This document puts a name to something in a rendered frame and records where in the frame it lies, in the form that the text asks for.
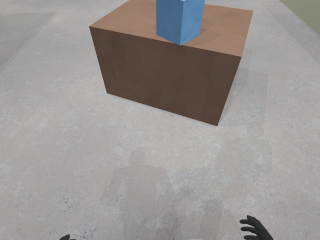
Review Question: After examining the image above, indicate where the right robot hand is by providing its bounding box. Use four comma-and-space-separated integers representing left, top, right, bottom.
239, 215, 274, 240

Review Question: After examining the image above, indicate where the carton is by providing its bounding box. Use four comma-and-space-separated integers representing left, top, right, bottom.
156, 0, 205, 46

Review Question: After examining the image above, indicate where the pedestal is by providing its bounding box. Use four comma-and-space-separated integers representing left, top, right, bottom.
89, 0, 253, 126

